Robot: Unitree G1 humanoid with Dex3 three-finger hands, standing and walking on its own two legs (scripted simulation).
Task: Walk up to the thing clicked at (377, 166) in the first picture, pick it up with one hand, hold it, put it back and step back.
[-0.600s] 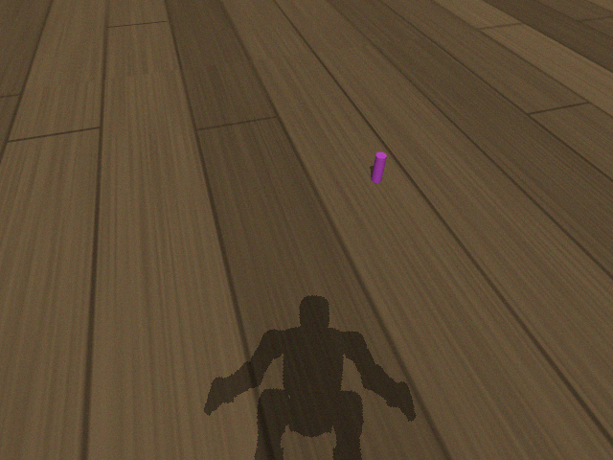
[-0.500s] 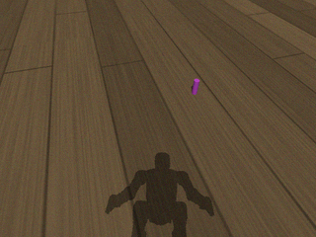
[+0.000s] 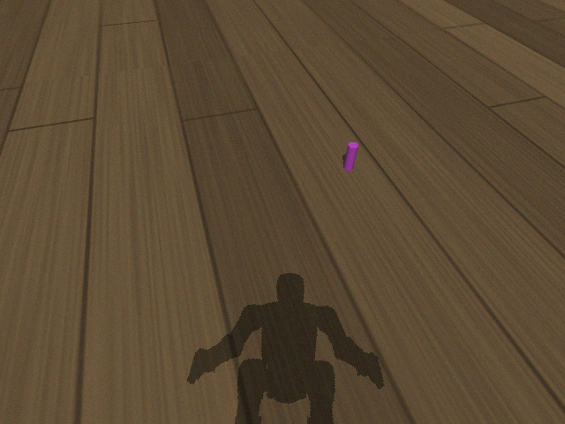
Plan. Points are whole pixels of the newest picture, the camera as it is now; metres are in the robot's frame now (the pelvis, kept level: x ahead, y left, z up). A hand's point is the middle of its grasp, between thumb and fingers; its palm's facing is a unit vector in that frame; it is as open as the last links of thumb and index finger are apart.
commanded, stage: stand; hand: left
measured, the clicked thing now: (350, 156) +1.50 -0.34 -0.71
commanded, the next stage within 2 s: walk up in 0.52 s
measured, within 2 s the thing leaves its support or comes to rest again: neither
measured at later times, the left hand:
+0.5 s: hand out of the picture +0.07 +0.25 -0.16, palm faces -0.02 -0.94 -0.34, open 7.4 cm
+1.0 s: hand (190, 380) +0.22 +0.16 -0.15, palm faces -0.14 -0.91 -0.40, open 7.4 cm
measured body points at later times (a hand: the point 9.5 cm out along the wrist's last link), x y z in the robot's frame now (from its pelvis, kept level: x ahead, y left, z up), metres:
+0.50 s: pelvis +0.00 +0.00 +0.00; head +0.01 +0.00 +0.45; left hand +0.07 +0.30 -0.13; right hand +0.08 -0.30 -0.13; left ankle -0.01 +0.12 -0.75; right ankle +0.00 -0.12 -0.75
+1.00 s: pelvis +0.12 -0.11 -0.03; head +0.11 -0.13 +0.42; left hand +0.23 +0.21 -0.12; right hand +0.13 -0.45 -0.15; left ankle +0.07 +0.04 -0.68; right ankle +0.14 -0.23 -0.75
